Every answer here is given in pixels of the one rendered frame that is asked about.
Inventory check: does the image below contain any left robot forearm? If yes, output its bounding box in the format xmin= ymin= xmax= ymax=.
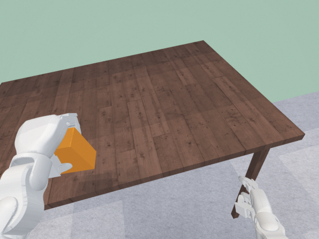
xmin=0 ymin=152 xmax=52 ymax=239

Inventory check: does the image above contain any table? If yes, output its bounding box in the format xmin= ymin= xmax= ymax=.
xmin=0 ymin=40 xmax=305 ymax=219

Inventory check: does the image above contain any robot right hand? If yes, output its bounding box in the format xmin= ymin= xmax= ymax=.
xmin=235 ymin=176 xmax=273 ymax=220

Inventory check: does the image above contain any sponge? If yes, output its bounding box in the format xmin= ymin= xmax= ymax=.
xmin=54 ymin=127 xmax=96 ymax=174

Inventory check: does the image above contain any robot left hand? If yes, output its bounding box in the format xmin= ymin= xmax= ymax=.
xmin=14 ymin=113 xmax=81 ymax=178

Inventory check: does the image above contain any right robot forearm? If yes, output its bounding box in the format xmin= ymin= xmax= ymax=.
xmin=254 ymin=212 xmax=288 ymax=239

